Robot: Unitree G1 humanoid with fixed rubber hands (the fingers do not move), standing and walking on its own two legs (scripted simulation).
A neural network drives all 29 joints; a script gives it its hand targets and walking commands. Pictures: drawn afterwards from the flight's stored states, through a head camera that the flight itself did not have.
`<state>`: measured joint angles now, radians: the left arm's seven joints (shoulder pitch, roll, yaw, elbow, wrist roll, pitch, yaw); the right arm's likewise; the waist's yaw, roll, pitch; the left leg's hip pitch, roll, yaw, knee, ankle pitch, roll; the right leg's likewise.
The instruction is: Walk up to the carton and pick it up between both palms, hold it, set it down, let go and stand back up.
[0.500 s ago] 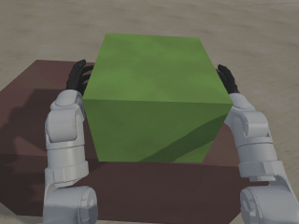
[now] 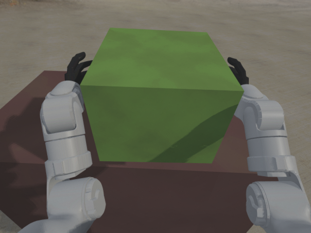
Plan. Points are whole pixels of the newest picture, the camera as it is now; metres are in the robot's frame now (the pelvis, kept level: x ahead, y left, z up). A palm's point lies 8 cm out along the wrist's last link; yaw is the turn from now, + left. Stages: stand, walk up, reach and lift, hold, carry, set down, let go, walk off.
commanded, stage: hold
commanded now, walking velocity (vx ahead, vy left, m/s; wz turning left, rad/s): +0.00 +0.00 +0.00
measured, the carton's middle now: (157, 91) +0.41 +0.01 +0.22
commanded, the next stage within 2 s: none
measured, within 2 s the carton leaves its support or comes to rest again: neither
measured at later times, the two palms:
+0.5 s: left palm (83, 94) +0.37 +0.19 +0.23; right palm (231, 95) +0.39 -0.17 +0.22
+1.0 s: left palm (72, 87) +0.36 +0.21 +0.26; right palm (230, 88) +0.38 -0.16 +0.25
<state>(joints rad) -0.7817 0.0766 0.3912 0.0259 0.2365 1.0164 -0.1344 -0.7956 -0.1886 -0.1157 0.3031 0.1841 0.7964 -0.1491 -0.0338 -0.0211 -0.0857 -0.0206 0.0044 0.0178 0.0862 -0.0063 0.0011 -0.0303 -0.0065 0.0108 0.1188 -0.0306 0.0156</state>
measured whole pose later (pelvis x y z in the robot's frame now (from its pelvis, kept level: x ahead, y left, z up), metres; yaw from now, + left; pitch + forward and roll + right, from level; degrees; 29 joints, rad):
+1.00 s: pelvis +0.02 +0.00 +0.00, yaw +1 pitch -4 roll +0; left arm -0.73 0.10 0.42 -0.14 0.24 1.16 -0.19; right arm -0.78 -0.17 -0.07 0.18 0.24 0.90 -0.21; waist -0.05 -0.01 -0.05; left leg 0.08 0.01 0.01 -0.04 0.03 -0.01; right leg 0.07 0.00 0.00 -0.01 0.00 0.01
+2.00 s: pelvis +0.03 +0.00 +0.00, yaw +0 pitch -4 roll +0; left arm -0.70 0.10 0.40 -0.18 0.25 1.19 -0.19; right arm -0.75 -0.19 -0.06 0.15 0.27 0.91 -0.21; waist -0.07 0.00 -0.05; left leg 0.10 0.01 0.02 -0.04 0.01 -0.01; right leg 0.09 0.00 0.01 -0.02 -0.01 0.01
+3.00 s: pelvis +0.03 +0.00 +0.00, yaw +0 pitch -3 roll +0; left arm -0.74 0.10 0.40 -0.13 0.25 1.17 -0.18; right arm -0.79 -0.20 -0.07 0.20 0.26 0.90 -0.20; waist -0.07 -0.01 -0.08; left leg 0.07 0.01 0.02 -0.04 0.02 0.00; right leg 0.06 0.00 0.01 -0.02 0.00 0.02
